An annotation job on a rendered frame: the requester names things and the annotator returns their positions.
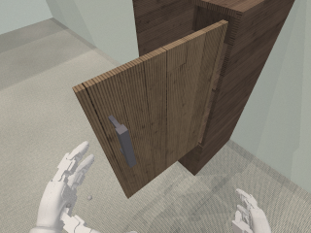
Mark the handle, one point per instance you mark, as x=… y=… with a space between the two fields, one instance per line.
x=125 y=142

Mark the cupboard door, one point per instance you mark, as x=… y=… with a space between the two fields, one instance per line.
x=161 y=98

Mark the left robot hand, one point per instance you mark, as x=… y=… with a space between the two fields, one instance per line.
x=62 y=190

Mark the right robot hand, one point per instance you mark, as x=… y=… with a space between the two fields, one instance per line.
x=255 y=220

